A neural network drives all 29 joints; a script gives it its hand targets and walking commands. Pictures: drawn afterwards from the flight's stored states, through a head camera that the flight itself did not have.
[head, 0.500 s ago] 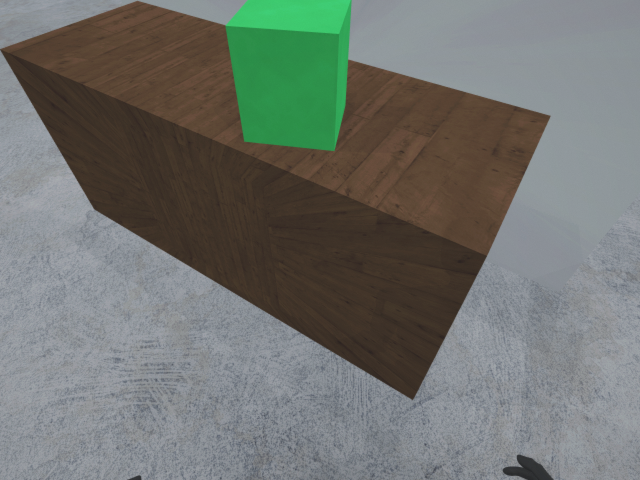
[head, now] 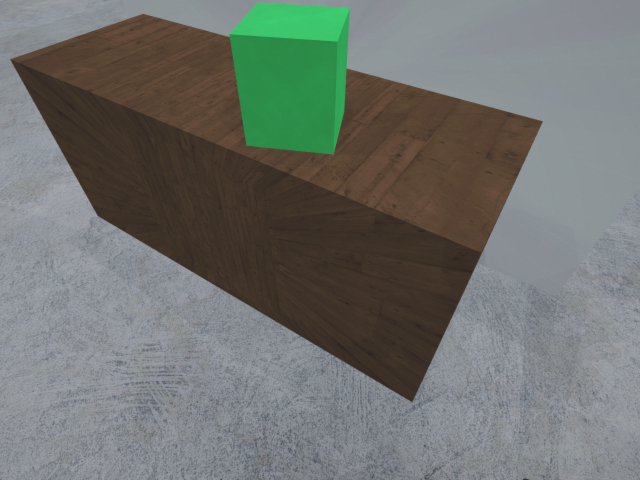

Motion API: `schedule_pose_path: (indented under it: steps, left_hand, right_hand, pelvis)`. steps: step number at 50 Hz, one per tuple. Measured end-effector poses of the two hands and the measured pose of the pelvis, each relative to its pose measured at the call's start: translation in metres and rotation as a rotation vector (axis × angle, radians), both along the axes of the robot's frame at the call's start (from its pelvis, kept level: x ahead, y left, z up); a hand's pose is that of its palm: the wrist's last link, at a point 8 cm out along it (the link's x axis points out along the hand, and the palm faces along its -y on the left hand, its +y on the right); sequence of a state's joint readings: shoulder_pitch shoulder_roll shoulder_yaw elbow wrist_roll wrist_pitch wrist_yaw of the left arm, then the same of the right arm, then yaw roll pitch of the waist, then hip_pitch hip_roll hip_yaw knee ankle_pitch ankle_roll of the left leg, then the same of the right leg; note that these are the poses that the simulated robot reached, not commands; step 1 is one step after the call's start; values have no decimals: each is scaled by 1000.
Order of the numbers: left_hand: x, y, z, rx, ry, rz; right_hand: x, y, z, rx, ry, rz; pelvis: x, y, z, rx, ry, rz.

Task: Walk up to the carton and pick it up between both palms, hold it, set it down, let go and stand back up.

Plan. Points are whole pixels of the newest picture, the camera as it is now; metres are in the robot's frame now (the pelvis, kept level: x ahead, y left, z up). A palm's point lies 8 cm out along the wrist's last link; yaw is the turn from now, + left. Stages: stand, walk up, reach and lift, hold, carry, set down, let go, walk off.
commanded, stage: stand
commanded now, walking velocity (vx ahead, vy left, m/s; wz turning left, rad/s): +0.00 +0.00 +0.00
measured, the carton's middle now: (296, 79) +0.92 +0.05 +0.07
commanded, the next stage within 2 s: walk up in 0.38 s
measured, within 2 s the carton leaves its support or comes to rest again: neither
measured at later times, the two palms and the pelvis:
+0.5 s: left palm out of the picture +0.05 +0.27 -0.12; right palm out of the picture +0.06 -0.28 -0.12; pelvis -0.01 +0.00 +0.00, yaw +0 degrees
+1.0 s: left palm out of the picture +0.12 +0.41 -0.11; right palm out of the picture +0.09 -0.24 -0.08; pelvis +0.05 +0.10 +0.00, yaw -5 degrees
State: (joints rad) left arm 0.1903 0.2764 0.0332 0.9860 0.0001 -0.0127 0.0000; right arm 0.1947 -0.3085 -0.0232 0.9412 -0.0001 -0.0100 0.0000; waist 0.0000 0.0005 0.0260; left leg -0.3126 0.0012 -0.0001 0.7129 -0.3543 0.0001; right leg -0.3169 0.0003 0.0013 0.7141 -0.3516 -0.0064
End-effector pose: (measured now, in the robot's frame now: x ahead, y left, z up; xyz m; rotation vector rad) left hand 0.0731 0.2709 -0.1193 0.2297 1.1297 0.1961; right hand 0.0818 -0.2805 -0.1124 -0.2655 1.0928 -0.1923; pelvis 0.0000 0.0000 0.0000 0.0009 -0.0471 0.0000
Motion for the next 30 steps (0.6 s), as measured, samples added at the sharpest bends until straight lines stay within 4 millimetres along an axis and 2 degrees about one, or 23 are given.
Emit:
schedule_pose_path:
  steps: [15,30]
  left_hand:
    - [-16,1,-2,0,18,7]
    - [-20,3,-2,5,27,11]
  right_hand:
    - [-19,-2,-4,0,32,-12]
    - [-22,-4,-4,4,42,-20]
  pelvis:
    - [-10,0,0,0,-14,0]
    - [-9,1,0,2,-16,-4]
